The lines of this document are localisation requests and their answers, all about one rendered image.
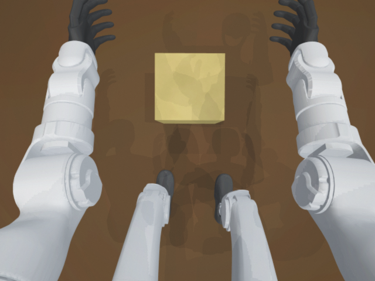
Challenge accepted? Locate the left robot forearm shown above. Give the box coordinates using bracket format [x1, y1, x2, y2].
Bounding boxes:
[13, 41, 100, 206]

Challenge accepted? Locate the robot left hand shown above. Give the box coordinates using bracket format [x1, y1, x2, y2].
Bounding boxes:
[68, 0, 115, 55]

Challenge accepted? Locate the right robot foot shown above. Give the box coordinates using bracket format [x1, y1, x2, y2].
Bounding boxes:
[214, 173, 233, 225]

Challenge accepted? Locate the robot left thigh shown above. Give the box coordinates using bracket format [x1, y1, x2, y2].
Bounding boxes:
[112, 190, 171, 281]

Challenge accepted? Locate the robot left upper arm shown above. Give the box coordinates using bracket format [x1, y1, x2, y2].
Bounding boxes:
[0, 152, 102, 281]

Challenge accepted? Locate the robot right hand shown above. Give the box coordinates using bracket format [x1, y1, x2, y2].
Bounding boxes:
[270, 0, 319, 56]

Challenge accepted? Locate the carton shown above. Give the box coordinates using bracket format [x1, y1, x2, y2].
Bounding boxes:
[155, 53, 225, 124]

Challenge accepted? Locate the right robot forearm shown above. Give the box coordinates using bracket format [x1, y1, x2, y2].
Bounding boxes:
[286, 42, 375, 165]

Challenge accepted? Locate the robot right upper arm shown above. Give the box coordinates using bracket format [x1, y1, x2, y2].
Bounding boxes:
[291, 155, 375, 281]

